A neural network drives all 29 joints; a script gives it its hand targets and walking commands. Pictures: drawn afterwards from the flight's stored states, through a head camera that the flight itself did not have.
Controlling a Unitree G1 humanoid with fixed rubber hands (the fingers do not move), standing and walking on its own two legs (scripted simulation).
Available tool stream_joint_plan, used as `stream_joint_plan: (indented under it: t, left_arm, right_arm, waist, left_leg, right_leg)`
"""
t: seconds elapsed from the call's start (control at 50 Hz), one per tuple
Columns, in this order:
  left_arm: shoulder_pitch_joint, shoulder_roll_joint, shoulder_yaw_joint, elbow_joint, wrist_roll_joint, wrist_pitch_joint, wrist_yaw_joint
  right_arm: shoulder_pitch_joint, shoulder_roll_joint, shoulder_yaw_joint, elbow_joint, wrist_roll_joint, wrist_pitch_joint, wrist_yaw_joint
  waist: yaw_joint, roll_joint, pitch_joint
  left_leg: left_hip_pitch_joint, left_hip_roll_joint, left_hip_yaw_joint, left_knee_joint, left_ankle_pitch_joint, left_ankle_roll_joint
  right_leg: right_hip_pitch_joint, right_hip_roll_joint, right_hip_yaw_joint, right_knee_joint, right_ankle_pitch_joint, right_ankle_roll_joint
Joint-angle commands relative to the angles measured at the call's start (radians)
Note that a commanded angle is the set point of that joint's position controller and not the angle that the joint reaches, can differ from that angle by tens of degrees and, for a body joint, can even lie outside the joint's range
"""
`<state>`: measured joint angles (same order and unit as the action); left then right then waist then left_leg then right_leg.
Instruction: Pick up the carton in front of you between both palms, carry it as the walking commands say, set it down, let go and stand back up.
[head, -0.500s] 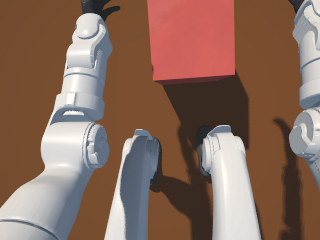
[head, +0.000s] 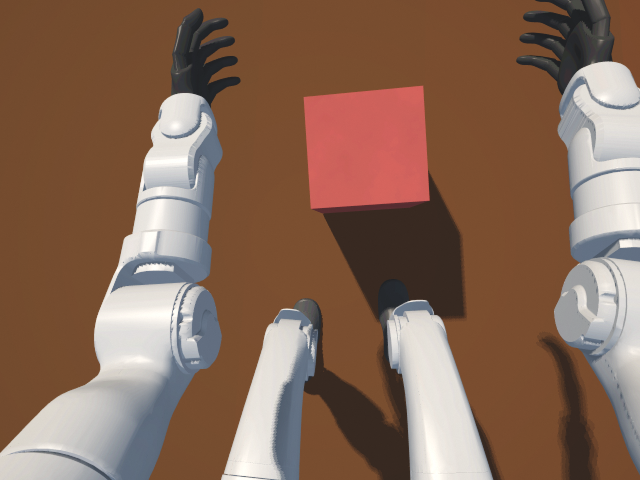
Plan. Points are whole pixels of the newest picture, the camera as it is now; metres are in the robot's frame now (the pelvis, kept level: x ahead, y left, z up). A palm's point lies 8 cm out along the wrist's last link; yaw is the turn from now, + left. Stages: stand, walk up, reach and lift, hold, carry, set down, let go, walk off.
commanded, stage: let go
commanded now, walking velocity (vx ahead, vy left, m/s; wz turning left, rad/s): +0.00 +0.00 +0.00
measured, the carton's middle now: (364, 160) +0.50 -0.04 -0.50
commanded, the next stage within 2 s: stand in 1.28 s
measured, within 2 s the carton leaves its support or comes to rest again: neither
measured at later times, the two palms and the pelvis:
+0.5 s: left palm (91, 221) +0.38 +0.20 +0.01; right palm out of the picture +0.37 -0.25 +0.00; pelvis +0.06 +0.00 +0.11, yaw -2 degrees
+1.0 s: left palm out of the picture +0.26 +0.25 +0.08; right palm out of the picture +0.24 -0.22 +0.08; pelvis +0.09 +0.02 +0.15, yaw -3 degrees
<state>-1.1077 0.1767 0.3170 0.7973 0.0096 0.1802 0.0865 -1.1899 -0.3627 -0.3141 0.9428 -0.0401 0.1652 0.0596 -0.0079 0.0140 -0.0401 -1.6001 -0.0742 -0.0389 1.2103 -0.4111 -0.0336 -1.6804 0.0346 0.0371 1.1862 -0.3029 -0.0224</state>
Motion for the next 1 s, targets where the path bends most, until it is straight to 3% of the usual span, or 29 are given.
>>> stream_joint_plan:
  t: [0.0, 0.1, 0.22, 0.38, 0.72, 0.98]
  left_arm:
    - [-0.128, 0.088, 0.01, -0.104, 0.038, -0.024, -0.012]
    - [0.089, 0.089, -0.021, -0.183, 0.091, -0.03, -0.036]
    - [0.327, 0.084, -0.08, -0.301, 0.076, -0.067, -0.067]
    - [0.663, 0.068, -0.124, -0.279, 0.038, -0.133, -0.1]
    - [1.222, 0.098, -0.229, -0.404, -0.011, -0.206, -0.13]
    - [1.273, 0.111, -0.252, -0.46, -0.004, -0.09, -0.156]
  right_arm:
    - [-0.148, -0.102, -0.02, -0.109, -0.037, -0.023, 0.001]
    - [0.079, -0.064, -0.003, -0.219, -0.079, -0.023, -0.007]
    - [0.323, -0.016, 0.044, -0.383, -0.043, -0.058, -0.005]
    - [0.683, 0.044, 0.1, -0.39, -0.003, -0.123, 0.002]
    - [1.297, 0.067, 0.215, -0.543, 0.039, -0.193, -0.011]
    - [1.366, 0.043, 0.245, -0.616, 0.037, -0.064, 0.014]
  waist:
    - [-0.014, -0.06, -1.002]
    - [-0.017, -0.061, -1.039]
    - [-0.016, -0.061, -0.936]
    - [-0.005, -0.049, -0.72]
    - [0.005, -0.003, -0.236]
    - [0.006, 0.023, 0.112]
  left_leg:
    - [0.273, -0.023, 0.082, -0.183, 0.231, -0.032]
    - [0.39, -0.02, 0.077, -0.277, 0.283, -0.026]
    - [0.515, -0.008, 0.059, -0.381, 0.328, -0.012]
    - [0.69, 0.012, 0.026, -0.494, 0.363, -0.003]
    - [1.27, 0.045, 0.001, -0.778, 0.403, 0.01]
    - [1.295, 0.076, 0.002, -0.899, 0.187, 0.028]
  right_leg:
    - [0.963, 0.006, -0.013, -0.103, 0.421, 0.037]
    - [1.15, 0.0, 0.001, -0.193, 0.513, 0.033]
    - [1.291, -0.011, 0.017, -0.289, 0.579, 0.026]
    - [1.357, -0.024, 0.035, -0.396, 0.596, 0.023]
    - [1.564, -0.002, -0.006, -0.705, 0.382, 0.035]
    - [1.712, 0.011, -0.032, -0.768, 0.189, 0.033]
